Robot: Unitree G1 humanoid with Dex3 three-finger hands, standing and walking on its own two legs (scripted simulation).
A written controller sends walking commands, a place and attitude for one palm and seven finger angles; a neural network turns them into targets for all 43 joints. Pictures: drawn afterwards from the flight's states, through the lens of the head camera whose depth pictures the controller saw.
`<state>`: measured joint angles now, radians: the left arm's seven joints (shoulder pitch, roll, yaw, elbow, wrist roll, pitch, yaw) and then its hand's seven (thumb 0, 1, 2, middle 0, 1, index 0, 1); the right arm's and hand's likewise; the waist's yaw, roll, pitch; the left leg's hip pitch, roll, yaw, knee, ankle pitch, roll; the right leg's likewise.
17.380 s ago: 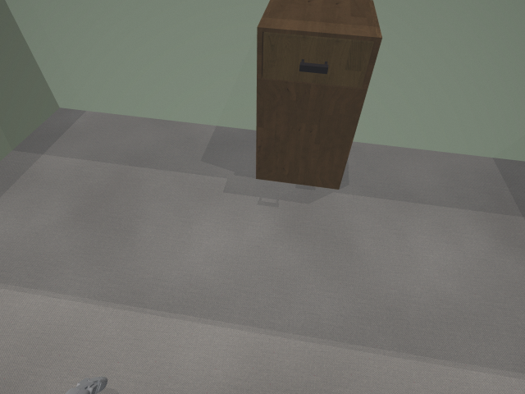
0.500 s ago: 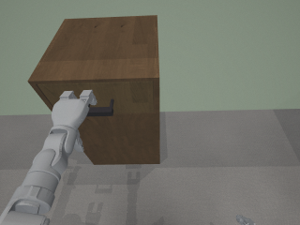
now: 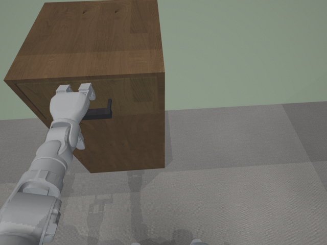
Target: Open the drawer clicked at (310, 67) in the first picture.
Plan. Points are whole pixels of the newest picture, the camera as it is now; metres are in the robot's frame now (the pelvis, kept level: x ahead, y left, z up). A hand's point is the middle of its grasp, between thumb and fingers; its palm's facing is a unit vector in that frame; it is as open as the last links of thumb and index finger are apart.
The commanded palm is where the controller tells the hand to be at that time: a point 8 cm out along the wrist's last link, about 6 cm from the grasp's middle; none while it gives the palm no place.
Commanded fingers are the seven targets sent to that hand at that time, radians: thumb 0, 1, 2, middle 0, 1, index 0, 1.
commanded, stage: move the hooked fingers above the handle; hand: left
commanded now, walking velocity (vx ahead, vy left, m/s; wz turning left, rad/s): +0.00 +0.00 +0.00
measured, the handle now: (95, 108) +0.53 +0.23 -0.05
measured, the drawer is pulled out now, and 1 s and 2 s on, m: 0.00 0.00 0.00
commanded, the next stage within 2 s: none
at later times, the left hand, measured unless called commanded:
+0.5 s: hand (82, 112) +0.47 +0.24 +0.00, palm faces -0.09 +0.02 -1.00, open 13.8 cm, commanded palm +0.45 +0.22 +0.06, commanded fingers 0.00 -0.50 0.30 -0.30 -1.20 -0.30 -1.20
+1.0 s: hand (84, 115) +0.46 +0.23 +0.00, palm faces -0.13 -0.03 -0.99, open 13.7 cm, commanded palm +0.45 +0.23 +0.06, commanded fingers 0.00 -0.50 0.30 -0.30 -1.20 -0.30 -1.20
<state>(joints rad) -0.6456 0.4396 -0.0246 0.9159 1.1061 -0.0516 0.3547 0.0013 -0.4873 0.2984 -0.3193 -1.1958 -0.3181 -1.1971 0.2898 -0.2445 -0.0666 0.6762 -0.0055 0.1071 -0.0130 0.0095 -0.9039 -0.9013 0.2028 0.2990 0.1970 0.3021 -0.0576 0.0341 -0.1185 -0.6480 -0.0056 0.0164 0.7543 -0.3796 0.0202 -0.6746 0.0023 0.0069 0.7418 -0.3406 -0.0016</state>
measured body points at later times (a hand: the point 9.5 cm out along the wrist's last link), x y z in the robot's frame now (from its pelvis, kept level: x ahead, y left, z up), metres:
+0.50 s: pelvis +0.00 +0.00 -0.01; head +0.10 -0.01 +0.43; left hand +0.47 +0.23 +0.05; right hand +0.00 -0.27 -0.14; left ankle -0.02 +0.11 -0.71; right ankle +0.00 -0.12 -0.71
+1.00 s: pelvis +0.01 +0.00 +0.00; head +0.10 -0.01 +0.43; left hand +0.47 +0.23 +0.05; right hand +0.04 -0.27 -0.14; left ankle -0.02 +0.11 -0.71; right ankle +0.00 -0.12 -0.71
